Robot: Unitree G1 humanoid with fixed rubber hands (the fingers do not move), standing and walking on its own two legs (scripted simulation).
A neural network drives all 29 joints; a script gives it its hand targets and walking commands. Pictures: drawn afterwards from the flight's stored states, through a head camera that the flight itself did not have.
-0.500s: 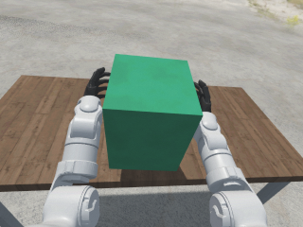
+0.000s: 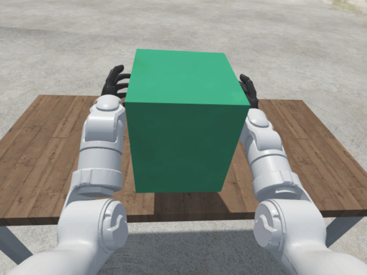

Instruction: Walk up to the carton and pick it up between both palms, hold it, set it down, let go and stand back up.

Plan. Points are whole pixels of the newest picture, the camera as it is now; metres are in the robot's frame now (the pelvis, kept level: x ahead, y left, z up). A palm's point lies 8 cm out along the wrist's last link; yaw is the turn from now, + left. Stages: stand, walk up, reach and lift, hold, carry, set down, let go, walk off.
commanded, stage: reach and lift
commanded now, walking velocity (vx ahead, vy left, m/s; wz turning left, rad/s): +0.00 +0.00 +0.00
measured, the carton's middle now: (180, 122) +0.40 -0.01 +0.17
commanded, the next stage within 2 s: hold in 0.78 s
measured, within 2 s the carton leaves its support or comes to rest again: neither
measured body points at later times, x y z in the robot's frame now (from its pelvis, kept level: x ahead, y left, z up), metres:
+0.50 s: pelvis +0.02 -0.01 +0.00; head -0.04 -0.01 +0.44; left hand +0.40 +0.14 +0.22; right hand +0.40 -0.16 +0.22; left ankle +0.01 +0.09 -0.75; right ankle +0.07 -0.11 -0.75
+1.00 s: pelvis +0.01 +0.01 +0.00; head -0.06 +0.02 +0.44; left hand +0.40 +0.14 +0.25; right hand +0.40 -0.15 +0.24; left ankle +0.01 +0.09 -0.75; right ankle +0.06 -0.10 -0.75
